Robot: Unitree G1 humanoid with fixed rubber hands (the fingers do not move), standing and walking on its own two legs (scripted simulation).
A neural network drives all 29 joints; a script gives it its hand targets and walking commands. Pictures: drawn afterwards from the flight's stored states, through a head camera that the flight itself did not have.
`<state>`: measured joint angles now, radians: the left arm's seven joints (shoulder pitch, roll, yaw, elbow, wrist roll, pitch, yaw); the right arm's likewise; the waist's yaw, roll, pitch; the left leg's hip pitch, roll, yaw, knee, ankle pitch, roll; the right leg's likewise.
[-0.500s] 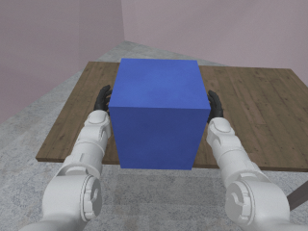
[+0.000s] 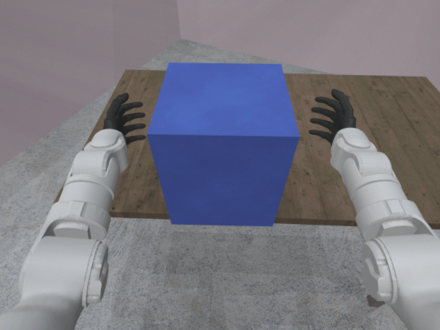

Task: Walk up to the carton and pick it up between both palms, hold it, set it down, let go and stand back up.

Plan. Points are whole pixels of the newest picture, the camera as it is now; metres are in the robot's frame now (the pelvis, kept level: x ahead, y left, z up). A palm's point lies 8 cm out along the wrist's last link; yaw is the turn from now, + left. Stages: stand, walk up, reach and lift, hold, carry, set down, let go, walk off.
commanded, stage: set down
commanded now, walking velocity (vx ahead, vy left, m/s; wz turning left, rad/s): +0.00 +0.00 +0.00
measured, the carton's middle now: (223, 148) +0.46 +0.04 +0.10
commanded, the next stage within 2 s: none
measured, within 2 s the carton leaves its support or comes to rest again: neither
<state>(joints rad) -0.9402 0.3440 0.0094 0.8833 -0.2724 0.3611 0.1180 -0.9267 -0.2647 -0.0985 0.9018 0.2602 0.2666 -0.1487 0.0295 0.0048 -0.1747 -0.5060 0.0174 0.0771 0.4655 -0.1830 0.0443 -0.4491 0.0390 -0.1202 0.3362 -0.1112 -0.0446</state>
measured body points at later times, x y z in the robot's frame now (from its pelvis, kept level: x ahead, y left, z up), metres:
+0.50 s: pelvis +0.00 -0.03 +0.00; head +0.00 -0.01 +0.45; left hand +0.44 +0.23 +0.21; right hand +0.45 -0.17 +0.20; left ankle +0.02 +0.08 -0.74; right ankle +0.02 -0.09 -0.74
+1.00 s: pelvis +0.01 -0.01 +0.01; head +0.01 +0.01 +0.46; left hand +0.39 +0.24 +0.15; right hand +0.40 -0.18 +0.15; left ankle +0.02 +0.08 -0.74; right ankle +0.02 -0.09 -0.74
